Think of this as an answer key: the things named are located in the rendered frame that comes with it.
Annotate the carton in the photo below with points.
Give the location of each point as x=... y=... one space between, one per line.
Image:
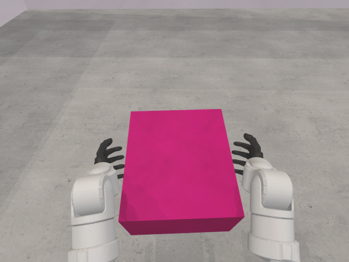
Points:
x=179 y=175

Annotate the robot left forearm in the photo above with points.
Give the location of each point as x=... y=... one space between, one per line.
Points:
x=92 y=215

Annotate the robot right hand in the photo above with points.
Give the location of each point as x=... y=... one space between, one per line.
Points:
x=254 y=151

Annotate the robot left hand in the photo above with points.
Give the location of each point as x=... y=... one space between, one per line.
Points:
x=103 y=153

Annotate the robot right forearm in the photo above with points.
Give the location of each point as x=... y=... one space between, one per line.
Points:
x=271 y=235

